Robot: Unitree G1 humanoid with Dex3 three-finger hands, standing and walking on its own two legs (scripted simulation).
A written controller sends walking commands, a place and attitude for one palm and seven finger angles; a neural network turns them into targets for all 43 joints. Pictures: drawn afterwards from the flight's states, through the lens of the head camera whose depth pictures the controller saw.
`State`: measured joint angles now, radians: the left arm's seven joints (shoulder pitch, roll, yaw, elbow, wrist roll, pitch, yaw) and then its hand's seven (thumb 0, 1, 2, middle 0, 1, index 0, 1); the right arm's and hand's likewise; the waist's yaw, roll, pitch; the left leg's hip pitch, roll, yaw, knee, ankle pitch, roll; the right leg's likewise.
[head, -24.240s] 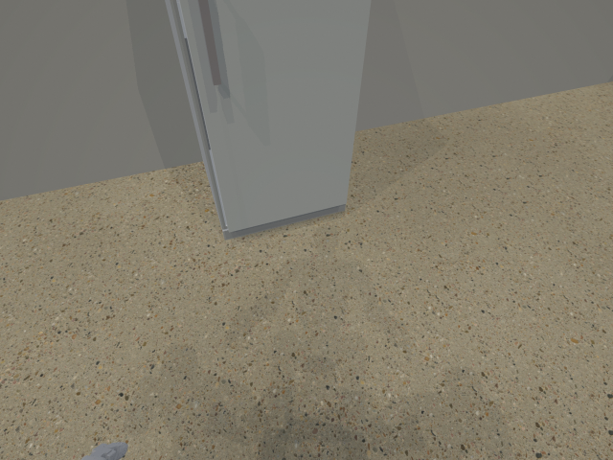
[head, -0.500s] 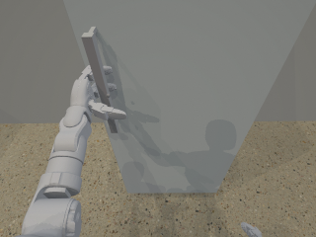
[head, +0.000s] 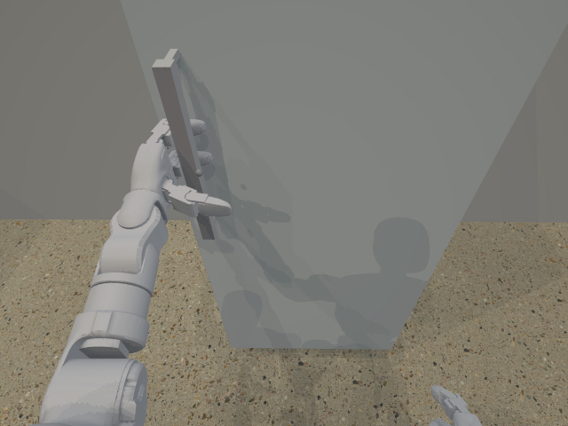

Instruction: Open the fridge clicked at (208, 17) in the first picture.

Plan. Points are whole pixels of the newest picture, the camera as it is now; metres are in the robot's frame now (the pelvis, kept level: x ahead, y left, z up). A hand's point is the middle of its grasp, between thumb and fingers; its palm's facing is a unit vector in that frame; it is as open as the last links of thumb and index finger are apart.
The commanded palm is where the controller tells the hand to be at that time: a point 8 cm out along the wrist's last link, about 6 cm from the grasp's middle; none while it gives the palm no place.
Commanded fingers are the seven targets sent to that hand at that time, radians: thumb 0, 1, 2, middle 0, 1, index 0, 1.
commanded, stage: grip the handle and tug to test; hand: left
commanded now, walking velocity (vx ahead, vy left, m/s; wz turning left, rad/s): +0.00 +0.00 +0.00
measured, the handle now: (194, 159) +0.47 +0.17 +0.14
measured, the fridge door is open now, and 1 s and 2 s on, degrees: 0 0 14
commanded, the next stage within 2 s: pull the door a little, standing still in 1.48 s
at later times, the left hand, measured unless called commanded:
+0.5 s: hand (198, 172) +0.41 +0.15 +0.17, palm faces +0.06 -1.00 -0.01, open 10.1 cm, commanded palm +0.37 +0.19 +0.16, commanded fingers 0.00 0.57 0.76 -0.41 -1.35 -0.41 -1.35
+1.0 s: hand (197, 172) +0.41 +0.15 +0.17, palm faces +0.05 -1.00 +0.00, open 6.1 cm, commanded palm +0.37 +0.20 +0.16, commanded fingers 0.00 0.90 0.90 -0.45 -1.40 -0.45 -1.40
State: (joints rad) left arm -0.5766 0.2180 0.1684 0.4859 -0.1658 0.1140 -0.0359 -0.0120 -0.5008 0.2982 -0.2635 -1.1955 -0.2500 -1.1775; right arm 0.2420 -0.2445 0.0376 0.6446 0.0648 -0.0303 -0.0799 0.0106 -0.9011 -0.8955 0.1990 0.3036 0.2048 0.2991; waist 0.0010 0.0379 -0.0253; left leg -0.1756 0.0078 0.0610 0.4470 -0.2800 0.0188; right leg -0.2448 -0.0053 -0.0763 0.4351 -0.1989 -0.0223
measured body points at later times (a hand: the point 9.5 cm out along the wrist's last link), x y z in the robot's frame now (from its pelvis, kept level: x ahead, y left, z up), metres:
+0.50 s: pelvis +0.01 +0.01 +0.00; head +0.00 -0.01 +0.45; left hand +0.40 +0.20 +0.17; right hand +0.14 -0.23 -0.10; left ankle -0.03 +0.10 -0.74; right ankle +0.02 -0.11 -0.74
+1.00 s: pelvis +0.01 +0.01 +0.00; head +0.01 +0.00 +0.45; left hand +0.40 +0.20 +0.17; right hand +0.16 -0.23 -0.10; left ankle -0.03 +0.10 -0.74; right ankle +0.02 -0.11 -0.74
